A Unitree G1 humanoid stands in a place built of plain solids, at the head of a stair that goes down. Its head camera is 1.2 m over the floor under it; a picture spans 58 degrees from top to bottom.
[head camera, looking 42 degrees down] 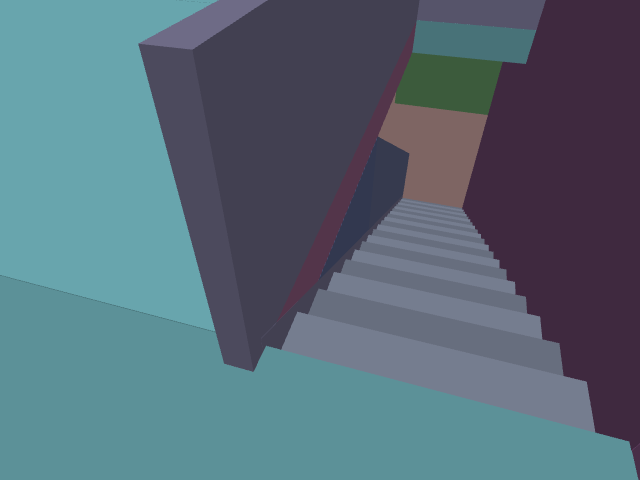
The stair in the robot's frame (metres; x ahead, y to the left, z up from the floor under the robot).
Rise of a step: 0.18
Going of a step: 0.29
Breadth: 1.07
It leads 17 degrees to the right of straight ahead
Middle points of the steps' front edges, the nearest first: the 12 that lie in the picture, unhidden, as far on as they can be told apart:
0.67 -0.34 0.00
0.94 -0.42 -0.17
1.22 -0.50 -0.35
1.50 -0.59 -0.53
1.78 -0.67 -0.70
2.06 -0.76 -0.88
2.34 -0.84 -1.05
2.62 -0.92 -1.23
2.90 -1.01 -1.41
3.18 -1.09 -1.58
3.46 -1.18 -1.76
3.74 -1.26 -1.94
